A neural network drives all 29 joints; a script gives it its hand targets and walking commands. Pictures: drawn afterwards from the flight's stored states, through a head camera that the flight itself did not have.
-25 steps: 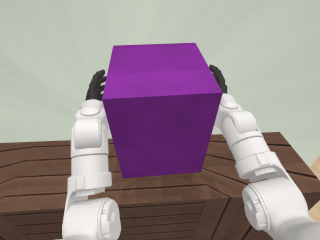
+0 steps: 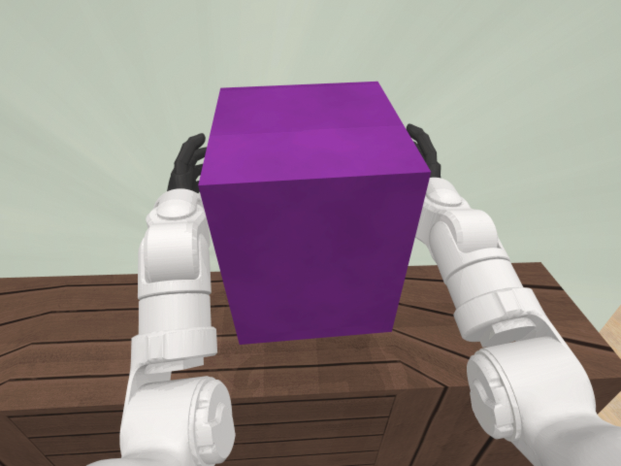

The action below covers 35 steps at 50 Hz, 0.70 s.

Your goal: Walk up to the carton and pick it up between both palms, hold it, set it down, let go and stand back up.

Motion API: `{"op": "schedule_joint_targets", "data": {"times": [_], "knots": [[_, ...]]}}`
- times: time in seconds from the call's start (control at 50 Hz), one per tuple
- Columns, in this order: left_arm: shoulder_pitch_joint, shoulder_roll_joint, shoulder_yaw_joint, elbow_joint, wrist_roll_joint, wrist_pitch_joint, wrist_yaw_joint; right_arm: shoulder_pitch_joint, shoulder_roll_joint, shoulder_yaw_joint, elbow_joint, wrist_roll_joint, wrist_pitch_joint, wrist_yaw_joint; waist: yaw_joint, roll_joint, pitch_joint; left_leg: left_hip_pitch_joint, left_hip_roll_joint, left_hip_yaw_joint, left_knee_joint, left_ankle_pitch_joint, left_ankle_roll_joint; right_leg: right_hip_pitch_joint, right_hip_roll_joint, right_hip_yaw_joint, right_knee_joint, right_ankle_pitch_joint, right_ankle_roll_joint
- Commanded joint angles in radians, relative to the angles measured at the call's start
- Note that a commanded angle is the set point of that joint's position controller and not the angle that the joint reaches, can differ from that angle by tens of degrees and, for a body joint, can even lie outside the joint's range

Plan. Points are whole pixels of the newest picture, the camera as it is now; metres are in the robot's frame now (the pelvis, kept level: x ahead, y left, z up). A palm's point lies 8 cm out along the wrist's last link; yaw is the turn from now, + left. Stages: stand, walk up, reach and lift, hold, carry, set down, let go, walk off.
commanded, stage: hold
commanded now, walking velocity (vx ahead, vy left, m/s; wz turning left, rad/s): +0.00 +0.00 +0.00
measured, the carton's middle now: (308, 213) +0.37 +0.01 +0.20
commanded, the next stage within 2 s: set down in 1.40 s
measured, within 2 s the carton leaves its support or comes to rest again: neither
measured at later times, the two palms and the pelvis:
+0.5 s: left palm (190, 200) +0.37 +0.15 +0.23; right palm (422, 190) +0.38 -0.14 +0.23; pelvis +0.00 +0.00 +0.00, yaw +0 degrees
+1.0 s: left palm (190, 198) +0.37 +0.15 +0.23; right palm (423, 191) +0.38 -0.14 +0.23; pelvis +0.00 +0.00 +0.00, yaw +0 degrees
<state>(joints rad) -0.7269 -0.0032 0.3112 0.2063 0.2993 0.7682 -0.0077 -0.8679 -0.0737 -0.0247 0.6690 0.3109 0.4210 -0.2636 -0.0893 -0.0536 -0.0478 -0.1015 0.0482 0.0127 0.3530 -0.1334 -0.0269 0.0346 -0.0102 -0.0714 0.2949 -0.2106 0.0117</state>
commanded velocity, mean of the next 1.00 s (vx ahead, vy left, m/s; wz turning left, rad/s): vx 0.00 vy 0.00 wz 0.00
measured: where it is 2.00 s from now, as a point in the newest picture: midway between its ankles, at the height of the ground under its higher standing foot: outside the picture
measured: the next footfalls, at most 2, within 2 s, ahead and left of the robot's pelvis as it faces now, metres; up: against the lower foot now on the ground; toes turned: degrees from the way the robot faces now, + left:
none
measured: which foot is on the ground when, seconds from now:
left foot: down 0.00-1.00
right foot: down 0.00-1.00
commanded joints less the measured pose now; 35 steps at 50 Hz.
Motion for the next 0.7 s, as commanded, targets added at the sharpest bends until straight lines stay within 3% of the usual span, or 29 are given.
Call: {"op": "schedule_joint_targets", "data": {"times": [0.0, 0.1, 0.68], "knots": [[-0.691, -0.616, -0.470, -0.053, -0.162, -0.074, -0.108, -0.736, 0.625, 0.318, -0.269, 0.071, -0.037, 0.092, -0.012, 0.097, -0.320, 0.254, -0.076, -0.001, -0.019, 0.168, -0.014, -0.124, 0.076, 0.005, -0.068, 0.135, 0.060], [-0.680, -0.610, -0.468, -0.063, -0.169, -0.089, -0.101, -0.752, 0.640, 0.371, -0.318, 0.098, -0.056, 0.080, -0.002, 0.072, -0.380, 0.285, -0.087, -0.005, 0.009, 0.249, -0.008, -0.094, 0.081, 0.007, -0.058, 0.228, 0.071], [-0.648, -0.610, -0.504, -0.123, -0.175, -0.074, -0.102, -0.711, 0.630, 0.388, -0.367, 0.104, -0.042, 0.068, -0.013, 0.086, -0.358, 0.293, -0.085, -0.008, 0.014, 0.269, -0.021, -0.088, 0.082, 0.007, -0.057, 0.241, 0.070]]}}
